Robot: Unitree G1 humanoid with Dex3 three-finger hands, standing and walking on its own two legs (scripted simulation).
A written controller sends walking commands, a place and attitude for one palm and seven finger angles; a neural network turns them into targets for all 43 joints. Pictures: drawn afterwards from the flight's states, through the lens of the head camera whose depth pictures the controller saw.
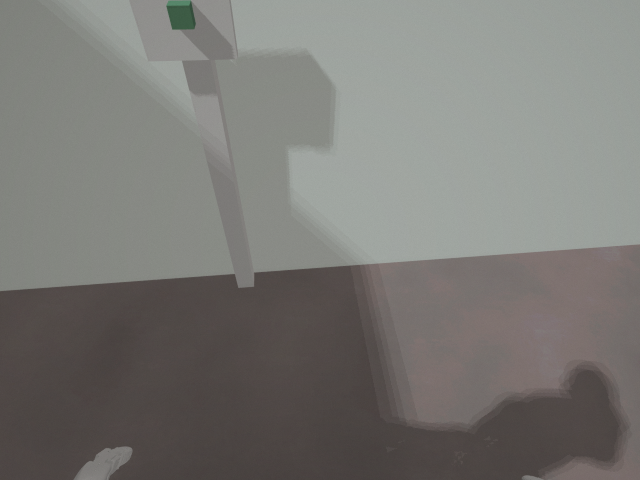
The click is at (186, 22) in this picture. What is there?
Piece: button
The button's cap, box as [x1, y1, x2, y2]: [166, 0, 195, 29]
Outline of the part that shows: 168,1 166,6 172,29 194,28 195,22 190,0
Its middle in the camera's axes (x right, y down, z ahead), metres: -0.26 -0.42 +0.72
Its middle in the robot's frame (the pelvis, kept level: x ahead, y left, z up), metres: +0.84 +0.31 +0.20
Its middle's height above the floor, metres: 0.97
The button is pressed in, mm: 0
